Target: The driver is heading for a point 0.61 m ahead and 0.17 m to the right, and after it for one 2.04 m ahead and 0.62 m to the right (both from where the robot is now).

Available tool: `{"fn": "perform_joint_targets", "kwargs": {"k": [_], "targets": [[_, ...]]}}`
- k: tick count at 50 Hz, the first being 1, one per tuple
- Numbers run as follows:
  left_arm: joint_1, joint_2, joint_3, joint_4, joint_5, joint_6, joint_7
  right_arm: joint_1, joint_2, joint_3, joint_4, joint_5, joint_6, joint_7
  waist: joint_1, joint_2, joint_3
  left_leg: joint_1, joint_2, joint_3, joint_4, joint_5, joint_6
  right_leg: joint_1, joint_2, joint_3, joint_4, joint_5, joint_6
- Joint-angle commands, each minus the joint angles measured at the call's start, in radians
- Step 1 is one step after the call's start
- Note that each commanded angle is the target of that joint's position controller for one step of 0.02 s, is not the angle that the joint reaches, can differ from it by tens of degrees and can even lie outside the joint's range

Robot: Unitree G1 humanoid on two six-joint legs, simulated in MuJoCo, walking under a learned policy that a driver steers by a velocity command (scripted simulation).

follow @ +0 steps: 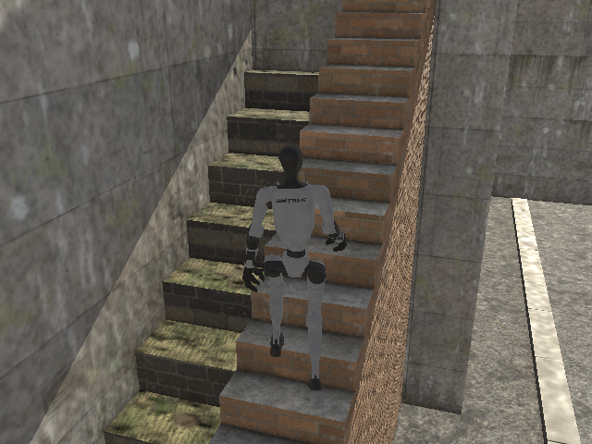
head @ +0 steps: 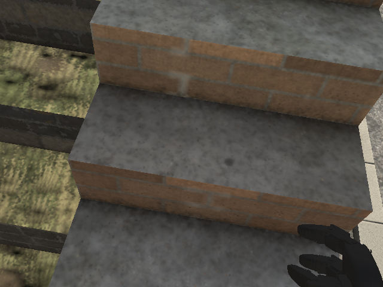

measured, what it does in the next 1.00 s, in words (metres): climbs: right foot, then left foot 0.19 m higher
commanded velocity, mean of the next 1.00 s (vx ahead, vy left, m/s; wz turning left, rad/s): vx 0.67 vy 0.00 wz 0.00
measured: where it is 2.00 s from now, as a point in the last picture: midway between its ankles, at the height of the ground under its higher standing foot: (220, 214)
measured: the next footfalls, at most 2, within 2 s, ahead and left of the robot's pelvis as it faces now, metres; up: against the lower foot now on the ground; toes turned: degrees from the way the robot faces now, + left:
right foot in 0.40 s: +0.12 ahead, -0.15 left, +0.00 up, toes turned +2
left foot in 0.90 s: +0.24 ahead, -0.05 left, +0.19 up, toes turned +0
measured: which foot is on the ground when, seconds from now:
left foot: down 0.00-0.36, up 0.38-0.88, down 0.90-1.00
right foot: up 0.00-0.38, down 0.40-0.92, up 0.94-1.00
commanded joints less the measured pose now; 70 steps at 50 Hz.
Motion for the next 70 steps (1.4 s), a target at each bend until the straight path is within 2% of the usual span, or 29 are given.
{"fn": "perform_joint_targets", "kwargs": {"k": [1,3,5,7,11,14,16,17,20,21,22,25,29,32,39,43,45,46,47,48,49,51,53,55,57,58,59,60,70], "targets": [[-0.539,-0.094,-0.032,-0.486,0.140,-0.085,-0.019,0.235,-0.192,-0.065,0.081,-0.132,-0.004,-0.027,-0.124,0.519,-0.288,0.626,0.213,-0.744,-0.783,0.766,0.110,-0.678,0.325,0.200,1.266,-0.367,-0.030],[-0.340,-0.231,-0.088,-0.559,0.141,-0.112,-0.061,0.200,-0.026,-0.020,0.168,-0.103,-0.051,0.017,0.085,0.173,-0.186,0.556,0.221,-0.658,-0.602,0.880,0.132,-0.795,0.288,0.205,1.279,-0.395,-0.014],[-0.206,-0.164,-0.077,-0.547,0.102,-0.100,-0.089,0.166,0.028,-0.004,0.195,-0.065,-0.091,0.041,0.203,0.159,-0.171,0.474,0.192,-0.565,-0.607,0.553,0.114,-0.810,0.225,0.221,1.353,-0.387,-0.001],[-0.229,-0.101,-0.064,-0.565,0.048,-0.053,-0.052,0.174,-0.035,-0.014,0.185,-0.016,-0.123,0.070,0.227,0.137,-0.088,0.405,0.228,-0.505,-0.765,0.532,0.099,-0.855,0.183,0.165,1.299,-0.365,0.036],[-0.260,-0.002,-0.026,-0.657,-0.016,0.021,0.007,0.010,-0.190,-0.023,0.100,-0.037,-0.113,0.063,0.275,0.191,-0.063,0.109,0.268,-0.371,-0.960,0.810,0.093,-0.548,0.170,-0.036,1.375,-0.377,0.119],[-0.377,-0.064,-0.055,-0.768,-0.006,0.026,0.013,0.125,-0.242,-0.046,0.069,-0.024,-0.093,0.026,0.207,0.112,-0.066,0.571,0.331,-0.360,-0.840,1.033,0.075,-0.870,0.086,0.029,1.154,-0.501,0.062],[-0.218,-0.040,-0.059,-0.756,0.028,0.052,-0.010,-0.079,-0.278,-0.058,-0.033,0.014,-0.061,-0.003,0.357,0.019,-0.232,0.541,0.218,-0.156,-0.768,1.240,-0.038,-0.355,-0.020,-0.056,0.352,-0.184,0.008],[-0.221,-0.051,-0.068,-0.766,0.021,0.045,-0.016,0.029,-0.267,-0.056,-0.029,0.063,-0.039,-0.019,0.323,-0.002,-0.288,0.597,0.150,-0.179,-0.576,1.339,-0.033,-0.180,0.010,0.030,-0.009,-0.036,-0.055],[-0.432,-0.181,-0.106,-0.653,0.117,-0.003,-0.113,0.046,0.040,0.028,-0.079,-0.092,-0.029,-0.027,0.090,0.151,0.011,0.432,-0.028,-0.190,-0.156,0.264,0.047,-0.204,-0.091,0.040,-0.559,0.448,-0.096],[-0.391,-0.053,-0.081,-0.625,0.141,-0.006,-0.101,0.177,-0.077,-0.036,-0.093,-0.008,-0.011,0.005,-0.019,-0.040,-0.267,0.071,-0.086,-0.231,-0.022,0.362,-0.077,0.360,-0.158,0.248,-0.090,1.045,-0.084],[-0.207,-0.026,-0.028,-0.606,0.113,0.004,-0.065,0.160,-0.059,-0.014,-0.076,0.014,-0.025,0.009,0.148,-0.033,-0.487,0.053,-0.050,-0.208,0.225,0.397,-0.123,0.432,-0.203,0.322,-0.144,1.076,-0.037],[-0.064,-0.042,-0.017,-0.503,0.090,-0.018,-0.059,-0.147,-0.042,0.004,-0.163,0.011,-0.047,0.034,0.215,0.100,-0.232,-0.201,-0.031,-0.108,0.200,0.309,-0.153,0.398,-0.148,0.201,-0.278,0.860,-0.012],[-0.052,-0.022,-0.001,-0.433,0.071,-0.038,-0.005,-0.019,-0.081,-0.038,-0.128,0.030,-0.001,0.064,0.123,0.082,-0.250,-0.130,0.073,-0.059,0.490,0.473,-0.137,0.308,-0.191,0.344,-0.450,0.680,0.014],[0.006,-0.052,0.004,-0.367,0.102,-0.072,-0.012,-0.180,-0.051,-0.026,-0.144,0.017,-0.017,0.019,0.191,0.163,-0.041,-0.339,0.031,-0.080,0.619,0.444,-0.081,0.236,-0.197,0.333,-0.479,0.598,-0.024],[0.158,-0.051,0.004,-0.194,0.083,-0.063,-0.008,-0.229,0.028,-0.005,-0.155,0.024,0.015,-0.004,0.190,0.165,-0.052,-0.443,-0.036,-0.015,0.615,0.391,-0.019,0.265,-0.114,0.165,-0.494,0.673,0.028],[0.148,-0.007,0.020,-0.201,0.060,-0.046,0.022,-0.169,0.018,-0.010,-0.132,0.017,0.064,-0.018,0.134,0.044,-0.120,-0.088,-0.010,0.116,0.102,0.301,0.007,0.208,-0.058,0.060,-0.528,1.147,0.116],[0.334,0.168,0.074,-0.146,-0.028,-0.010,0.073,-0.046,-0.066,-0.034,-0.109,0.025,0.074,-0.034,0.078,0.011,-0.163,0.278,-0.152,0.264,-0.359,-0.288,0.064,0.277,0.029,0.063,-0.424,1.923,0.242],[0.350,0.229,0.093,-0.097,-0.032,0.006,0.094,0.049,-0.107,-0.062,-0.093,0.046,0.068,-0.018,0.006,0.064,-0.248,0.265,-0.095,0.176,-0.589,-0.150,0.074,0.506,0.002,0.103,-0.161,1.669,0.247],[0.214,0.315,0.111,-0.133,-0.031,0.036,0.091,0.260,-0.111,-0.059,-0.014,0.064,0.048,0.007,-0.133,0.389,-0.467,0.587,0.081,-0.053,-0.667,0.234,0.160,0.348,0.047,0.066,0.262,0.908,0.234],[0.130,0.299,0.115,-0.193,0.050,0.033,0.064,0.300,-0.169,-0.090,0.075,0.004,0.040,0.004,-0.160,0.711,-0.639,0.845,0.305,-0.624,-0.606,0.502,0.298,-0.165,0.255,0.078,0.852,-0.517,0.275],[-0.234,0.142,0.080,-0.424,0.106,0.002,0.064,0.113,-0.039,-0.042,0.039,-0.045,0.014,-0.019,-0.146,0.354,-0.271,0.517,0.338,-0.666,-0.565,0.856,0.252,-0.597,0.211,0.230,1.201,-0.736,0.201],[-0.047,-0.154,-0.017,-0.493,0.125,-0.047,0.012,0.010,-0.026,-0.048,0.097,-0.073,-0.062,-0.029,0.120,0.080,-0.097,0.249,0.335,-0.640,-0.485,0.608,0.148,-0.605,0.143,0.338,1.045,-0.704,0.004],[0.078,-0.120,-0.016,-0.445,0.100,-0.019,-0.043,0.000,0.030,-0.040,0.073,-0.086,-0.068,-0.016,0.185,-0.011,-0.052,0.134,0.235,-0.413,-0.471,0.459,0.122,-0.486,0.150,0.180,0.951,-0.520,0.038],[0.112,-0.051,0.000,-0.475,0.031,0.031,-0.041,0.043,-0.045,-0.048,0.025,-0.022,-0.064,0.023,0.244,0.100,-0.056,0.287,0.232,-0.344,-0.583,0.797,0.091,-0.483,0.048,0.180,0.416,-0.577,0.098],[0.122,-0.096,0.000,-0.482,0.075,0.037,-0.058,0.115,-0.176,-0.091,0.042,0.043,0.007,0.022,0.287,0.087,-0.070,0.294,0.135,-0.176,-0.562,0.817,0.049,-0.078,0.009,-0.050,-0.345,-0.375,0.012],[0.155,-0.162,-0.021,-0.371,0.104,0.041,-0.088,0.149,-0.095,-0.101,0.117,-0.036,0.051,0.034,0.247,-0.073,-0.118,0.044,-0.048,-0.034,-0.226,0.131,0.011,0.140,0.181,-0.072,0.024,-0.147,-0.027],[-0.048,-0.080,-0.022,-0.493,0.098,0.032,-0.060,0.074,-0.019,-0.053,0.054,0.000,0.054,0.034,0.218,-0.206,-0.085,0.205,-0.043,0.038,-0.134,0.180,-0.092,-0.235,-0.052,0.504,-0.357,0.023,-0.115],[-0.198,0.001,0.001,-0.537,0.096,0.044,-0.039,0.172,-0.054,-0.068,0.062,0.003,0.059,0.031,0.125,-0.138,-0.075,0.274,-0.017,-0.073,-0.009,0.238,-0.094,-0.344,-0.138,0.678,-0.411,-0.086,-0.139],[0.125,-0.095,0.020,-0.223,0.088,-0.095,-0.064,0.144,0.001,-0.003,0.108,-0.016,-0.102,0.036,0.198,0.119,-0.108,-0.117,-0.047,-0.218,0.102,0.690,-0.018,0.208,-0.157,0.436,-0.459,-0.206,-0.108]]}}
